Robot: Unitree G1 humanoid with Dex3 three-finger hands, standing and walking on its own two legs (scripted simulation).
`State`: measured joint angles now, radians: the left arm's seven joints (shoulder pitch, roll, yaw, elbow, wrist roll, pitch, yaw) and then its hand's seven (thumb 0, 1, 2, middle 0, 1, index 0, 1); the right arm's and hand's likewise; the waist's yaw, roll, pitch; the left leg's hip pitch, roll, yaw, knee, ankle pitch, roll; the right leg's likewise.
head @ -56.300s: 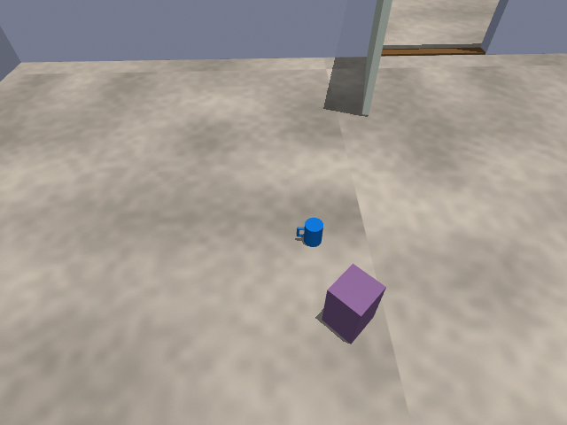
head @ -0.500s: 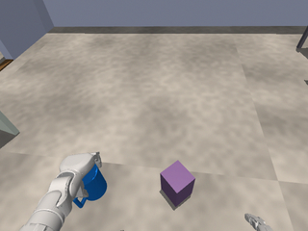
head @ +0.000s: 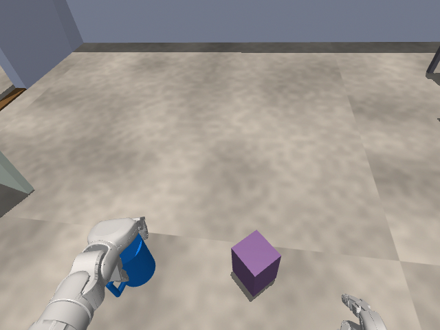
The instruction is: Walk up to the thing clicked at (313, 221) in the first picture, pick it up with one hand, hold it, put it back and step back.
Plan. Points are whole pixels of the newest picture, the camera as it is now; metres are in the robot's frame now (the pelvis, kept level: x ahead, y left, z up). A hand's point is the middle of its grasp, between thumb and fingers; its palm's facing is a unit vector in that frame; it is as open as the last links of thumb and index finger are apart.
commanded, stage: hold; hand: left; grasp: from above
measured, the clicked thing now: (126, 265) +0.29 +0.23 -0.08
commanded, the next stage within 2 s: crouch in 0.24 s
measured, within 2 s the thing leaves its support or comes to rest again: neither
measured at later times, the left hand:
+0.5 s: hand (123, 257) +0.29 +0.22 -0.04, palm faces -0.46 -0.06 -0.88, open 10.7 cm
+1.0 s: hand (138, 268) +0.34 +0.25 -0.21, palm faces -0.43 +0.03 -0.90, open 10.8 cm
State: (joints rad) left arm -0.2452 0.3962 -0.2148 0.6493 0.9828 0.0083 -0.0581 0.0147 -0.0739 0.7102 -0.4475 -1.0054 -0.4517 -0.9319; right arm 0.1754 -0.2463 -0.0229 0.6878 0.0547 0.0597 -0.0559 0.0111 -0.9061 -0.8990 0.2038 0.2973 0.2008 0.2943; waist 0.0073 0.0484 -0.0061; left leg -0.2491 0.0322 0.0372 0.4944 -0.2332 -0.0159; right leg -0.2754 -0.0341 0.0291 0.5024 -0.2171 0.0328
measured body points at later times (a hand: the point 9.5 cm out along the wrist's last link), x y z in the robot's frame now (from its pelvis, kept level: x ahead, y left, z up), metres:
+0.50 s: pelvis +0.00 +0.00 +0.00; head +0.01 -0.02 +0.45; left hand +0.31 +0.22 +0.01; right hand +0.15 -0.25 -0.11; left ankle +0.02 +0.13 -0.74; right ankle +0.03 -0.14 -0.74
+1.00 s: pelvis -0.02 +0.01 -0.10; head +0.10 +0.02 +0.33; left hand +0.36 +0.25 -0.16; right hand +0.04 -0.29 -0.22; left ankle +0.02 +0.13 -0.74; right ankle +0.03 -0.14 -0.74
